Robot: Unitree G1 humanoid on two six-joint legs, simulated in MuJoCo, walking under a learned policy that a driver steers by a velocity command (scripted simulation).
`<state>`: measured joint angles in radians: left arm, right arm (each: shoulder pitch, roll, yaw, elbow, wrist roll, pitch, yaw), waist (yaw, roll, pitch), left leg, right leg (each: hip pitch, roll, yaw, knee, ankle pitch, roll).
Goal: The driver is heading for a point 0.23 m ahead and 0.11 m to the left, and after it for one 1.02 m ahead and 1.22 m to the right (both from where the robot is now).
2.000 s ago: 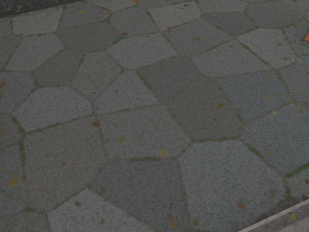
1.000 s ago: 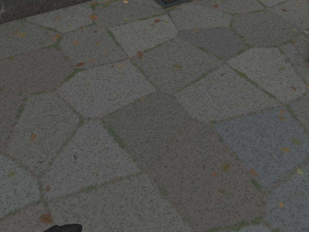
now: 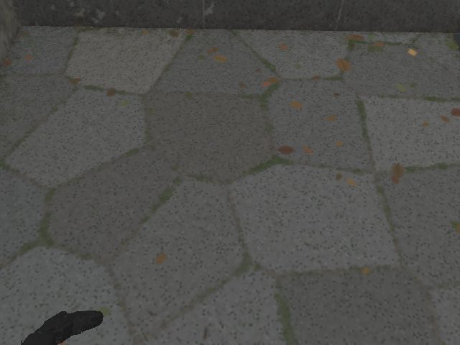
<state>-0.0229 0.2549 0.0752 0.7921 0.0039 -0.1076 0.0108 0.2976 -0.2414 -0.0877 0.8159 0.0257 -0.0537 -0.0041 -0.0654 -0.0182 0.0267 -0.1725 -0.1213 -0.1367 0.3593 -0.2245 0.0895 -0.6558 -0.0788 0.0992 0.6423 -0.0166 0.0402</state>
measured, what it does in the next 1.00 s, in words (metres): walks ahead, turning right: right foot, then left foot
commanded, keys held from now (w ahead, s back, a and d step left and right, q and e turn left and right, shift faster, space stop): w+q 0.02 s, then e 0.98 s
